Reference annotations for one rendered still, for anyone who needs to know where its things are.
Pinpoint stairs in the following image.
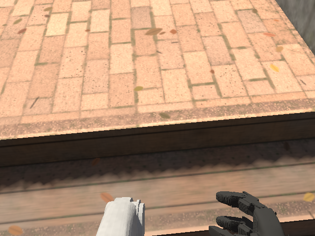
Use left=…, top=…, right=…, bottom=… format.
left=0, top=111, right=315, bottom=236

